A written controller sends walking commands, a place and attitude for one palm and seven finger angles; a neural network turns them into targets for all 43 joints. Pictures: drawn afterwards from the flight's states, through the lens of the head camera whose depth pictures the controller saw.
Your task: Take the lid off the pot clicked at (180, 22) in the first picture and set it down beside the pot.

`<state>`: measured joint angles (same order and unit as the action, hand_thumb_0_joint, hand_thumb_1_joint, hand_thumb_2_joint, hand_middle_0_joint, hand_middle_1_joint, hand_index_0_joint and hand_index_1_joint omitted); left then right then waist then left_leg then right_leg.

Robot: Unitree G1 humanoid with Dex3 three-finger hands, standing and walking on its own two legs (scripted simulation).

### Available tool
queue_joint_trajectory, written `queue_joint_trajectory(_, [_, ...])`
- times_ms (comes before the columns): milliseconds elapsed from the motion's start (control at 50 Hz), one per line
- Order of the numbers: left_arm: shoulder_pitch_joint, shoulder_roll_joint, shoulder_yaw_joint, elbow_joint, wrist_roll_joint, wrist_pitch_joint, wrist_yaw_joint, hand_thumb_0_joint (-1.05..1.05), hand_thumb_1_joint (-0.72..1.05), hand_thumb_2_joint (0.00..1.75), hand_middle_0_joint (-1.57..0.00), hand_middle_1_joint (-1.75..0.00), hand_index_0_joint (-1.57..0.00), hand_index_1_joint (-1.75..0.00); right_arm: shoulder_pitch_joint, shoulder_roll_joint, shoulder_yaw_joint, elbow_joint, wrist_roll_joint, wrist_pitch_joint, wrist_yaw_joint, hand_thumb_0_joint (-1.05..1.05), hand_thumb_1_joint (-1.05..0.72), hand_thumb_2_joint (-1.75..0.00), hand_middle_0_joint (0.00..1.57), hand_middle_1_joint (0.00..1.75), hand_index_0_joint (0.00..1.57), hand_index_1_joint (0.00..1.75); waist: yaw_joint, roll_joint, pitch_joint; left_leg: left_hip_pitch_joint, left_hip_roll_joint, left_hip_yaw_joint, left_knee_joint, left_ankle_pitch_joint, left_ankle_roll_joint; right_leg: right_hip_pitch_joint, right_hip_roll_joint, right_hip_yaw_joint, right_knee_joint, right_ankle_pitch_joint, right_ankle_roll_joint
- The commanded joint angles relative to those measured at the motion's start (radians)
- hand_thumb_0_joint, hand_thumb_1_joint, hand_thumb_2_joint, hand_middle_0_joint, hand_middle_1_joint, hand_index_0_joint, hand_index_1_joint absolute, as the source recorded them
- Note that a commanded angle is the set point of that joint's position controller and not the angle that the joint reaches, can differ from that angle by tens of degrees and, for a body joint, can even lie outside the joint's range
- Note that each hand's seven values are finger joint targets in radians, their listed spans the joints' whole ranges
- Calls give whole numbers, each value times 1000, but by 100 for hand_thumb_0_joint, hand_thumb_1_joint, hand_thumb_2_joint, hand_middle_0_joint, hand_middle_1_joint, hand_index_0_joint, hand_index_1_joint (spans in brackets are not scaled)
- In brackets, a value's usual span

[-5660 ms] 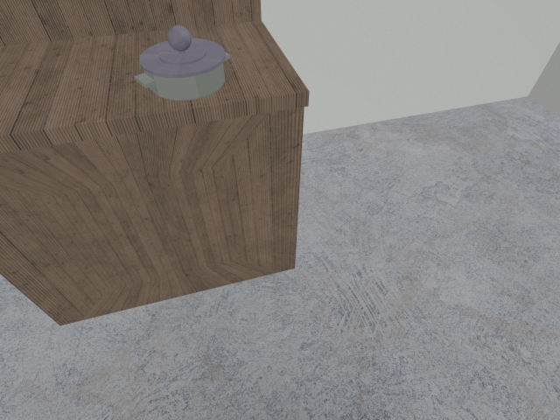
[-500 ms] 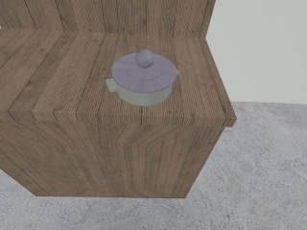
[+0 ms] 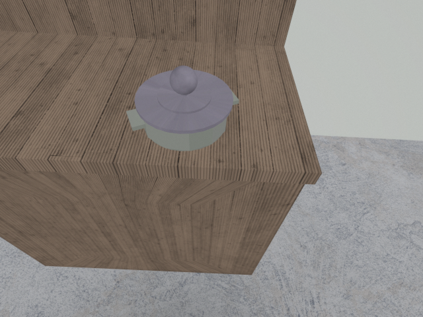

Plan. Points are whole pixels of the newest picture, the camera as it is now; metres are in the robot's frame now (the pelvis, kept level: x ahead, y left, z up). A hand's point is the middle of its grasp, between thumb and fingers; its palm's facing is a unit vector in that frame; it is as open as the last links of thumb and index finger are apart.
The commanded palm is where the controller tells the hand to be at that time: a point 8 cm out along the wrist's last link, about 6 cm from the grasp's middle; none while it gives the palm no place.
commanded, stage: shuffle to correct the standing spot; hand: left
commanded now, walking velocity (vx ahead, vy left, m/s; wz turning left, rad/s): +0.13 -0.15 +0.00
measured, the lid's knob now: (183, 80) +0.50 +0.10 +0.18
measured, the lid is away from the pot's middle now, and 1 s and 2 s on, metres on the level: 0.00 0.00 0.00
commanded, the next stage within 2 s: come to a stop and stand still in 0.38 s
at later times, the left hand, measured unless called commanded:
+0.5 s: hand (142, 313) +0.15 +0.16 -0.16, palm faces +0.05 -0.99 -0.16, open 7.4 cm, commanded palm none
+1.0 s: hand out of the picture +0.10 +0.13 -0.16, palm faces +0.06 -0.96 -0.29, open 7.3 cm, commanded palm none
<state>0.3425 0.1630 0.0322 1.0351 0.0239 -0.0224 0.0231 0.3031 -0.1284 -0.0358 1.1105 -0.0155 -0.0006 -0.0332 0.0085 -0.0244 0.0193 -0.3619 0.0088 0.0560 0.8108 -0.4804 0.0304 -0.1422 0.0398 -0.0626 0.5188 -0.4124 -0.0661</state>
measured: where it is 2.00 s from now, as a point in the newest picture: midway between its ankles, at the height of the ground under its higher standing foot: outside the picture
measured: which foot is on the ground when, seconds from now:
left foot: up 0.00-0.18, down 0.20-0.64, up 0.66-1.00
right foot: down 0.00-0.20, up 0.22-0.62, down 0.64-1.00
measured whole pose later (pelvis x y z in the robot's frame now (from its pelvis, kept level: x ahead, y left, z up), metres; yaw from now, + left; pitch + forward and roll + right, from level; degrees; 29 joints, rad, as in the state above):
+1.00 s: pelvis +0.06 -0.08 +0.01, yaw +1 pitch +1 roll +2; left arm 0.26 0.22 0.06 0.91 0.04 0.01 0.05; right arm 0.15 -0.21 -0.07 0.91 -0.01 0.07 0.00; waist 0.03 -0.04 0.10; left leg -0.47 -0.03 0.01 0.93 -0.43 -0.05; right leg -0.30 -0.09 0.02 0.56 -0.28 0.04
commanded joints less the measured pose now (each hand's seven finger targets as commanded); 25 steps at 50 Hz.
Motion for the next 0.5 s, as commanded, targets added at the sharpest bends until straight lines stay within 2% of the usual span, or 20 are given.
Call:
queue_joint_trajectory(0, [187,100,21,19,7,-7,21,0,90,90,-20,-30,-20,-30,-147,-72,-20,-129,2,-32,3,0,-90,-90,20,30,20,30,43,-41,67,-349,16,5,204,-88,-10,229,-299,288,-128,797,-222])
queue_joint_trajectory(20, [173,100,21,5,3,-9,21,0,90,90,-20,-30,-20,-30,-154,-65,-22,-134,4,-29,7,0,-90,-90,20,30,20,30,41,-23,61,-324,13,19,177,-51,-12,215,-281,263,-136,782,-208])
queue_joint_trajectory(40, [152,101,20,2,6,-10,23,0,90,90,-20,-30,-20,-30,-161,-56,-19,-143,5,-27,10,0,-90,-90,20,30,20,30,25,-43,76,-283,12,30,140,-20,-12,158,-269,240,-150,768,-193])
queue_joint_trajectory(80, [103,103,19,-5,10,-10,21,0,90,90,-20,-30,-20,-30,-140,-44,-17,-147,7,-29,11,0,-90,-90,20,30,20,30,-8,-86,81,-128,7,61,-11,47,-11,54,-235,181,-131,779,-152])
queue_joint_trajectory(120, [46,112,16,-22,-4,-8,10,0,90,90,-20,-30,-20,-30,-15,-49,-21,-106,6,-33,3,0,-90,-90,20,30,20,30,-68,-100,12,121,-38,106,-208,242,-4,-4,-148,89,-1,838,-84])
queue_joint_trajectory(140, [46,110,17,-26,-9,-6,7,0,90,90,-20,-30,-20,-30,86,-87,-28,-78,5,-38,-6,0,-90,-90,20,30,20,30,-115,-76,-40,302,7,46,-276,377,15,-89,-137,85,161,794,-52])
queue_joint_trajectory(160, [84,80,18,-36,-15,-5,2,0,90,90,-20,-30,-20,-30,175,-178,-48,-66,-8,-45,-19,0,-90,-90,20,30,20,30,-135,114,-122,463,244,-259,-316,663,115,-239,-54,30,423,450,11])
queue_joint_trajectory(180, [75,61,11,-65,-22,-6,3,0,90,90,-20,-30,-20,-30,236,-244,-54,-65,-9,-41,-26,0,-90,-90,20,30,20,30,-131,256,-154,495,479,-565,-405,1013,258,-377,13,62,704,-163,30])
queue_joint_trajectory(200, [58,108,29,-79,-11,9,11,0,90,90,-20,-30,-20,-30,193,-244,-48,-78,-5,-24,-23,0,-90,-90,20,30,20,30,-112,140,-115,378,504,-540,-437,933,300,-381,-23,158,817,-175,15])
queue_joint_trajectory(220, [22,97,32,-102,-9,19,16,0,90,90,-20,-30,-20,-30,122,-233,-46,-113,-7,-24,-25,0,-90,-90,20,30,20,30,-86,148,-53,260,495,-547,-466,818,298,-412,-30,171,860,-139,30])
queue_joint_trajectory(240, [-22,98,37,-100,4,26,9,0,90,90,-20,-30,-20,-30,53,-186,-34,-122,-8,-31,-29,0,-90,-90,20,30,20,30,-58,138,40,146,442,-486,-498,708,258,-432,-54,182,853,-87,41])
queue_joint_trajectory(260, [-13,85,42,-101,8,34,-3,0,90,90,-20,-30,-20,-30,-7,-152,-22,-133,-10,-38,-28,0,-90,-90,20,30,20,30,-19,144,88,92,388,-387,-518,653,213,-437,-72,174,823,-39,52])
queue_joint_trajectory(300, [26,51,39,-87,8,57,-18,0,90,90,-20,-30,-20,-30,-42,-139,-16,-145,-11,-48,-25,0,-90,-90,20,30,20,30,13,143,62,44,306,-223,-524,646,150,-382,-65,140,790,50,68])
queue_joint_trajectory(320, [21,43,39,-94,6,62,-21,0,90,90,-20,-30,-20,-30,-47,-143,-20,-154,-10,-51,-25,0,-90,-90,20,30,20,30,17,108,52,16,289,-191,-528,645,136,-362,-68,131,779,72,74])
queue_joint_trajectory(340, [32,36,41,-96,5,70,-23,0,90,90,-20,-30,-20,-30,-58,-156,-27,-158,-12,-49,-22,0,-90,-90,20,30,20,30,30,131,26,28,272,-138,-531,622,123,-361,-74,125,753,99,83])
queue_joint_trajectory(380, [-4,42,41,-112,6,80,-24,0,90,90,-20,-30,-20,-30,-37,-174,-32,-161,-13,-42,-16,0,-90,-90,20,30,20,30,9,167,-1,75,252,-111,-525,606,110,-384,-78,100,700,118,101])
queue_joint_trajectory(400, [-30,47,40,-124,6,81,-25,0,90,90,-20,-30,-20,-30,-19,-177,-34,-159,-15,-37,-15,0,-90,-90,20,30,20,30,-5,181,-15,109,248,-114,-520,605,109,-400,-81,92,663,112,106])
queue_joint_trajectory(420, [-67,47,39,-145,5,82,-26,0,90,90,-20,-30,-20,-30,-14,-184,-38,-162,-17,-33,-14,0,-90,-90,20,30,20,30,-13,174,8,94,256,-126,-526,592,112,-401,-93,90,613,101,109])
queue_joint_trajectory(440, [-89,51,38,-160,3,83,-27,0,90,90,-20,-30,-20,-30,-11,-203,-42,-168,-20,-27,-12,0,-90,-90,20,30,20,30,-21,185,-12,117,262,-131,-521,577,113,-389,-94,77,552,77,112])
queue_joint_trajectory(480, [-152,54,32,-186,0,76,-28,0,90,90,-20,-30,-20,-30,7,-223,-53,-173,-27,-18,-6,0,-90,-90,20,30,20,30,-47,229,-22,150,258,-132,-500,583,107,-360,-93,39,411,27,112])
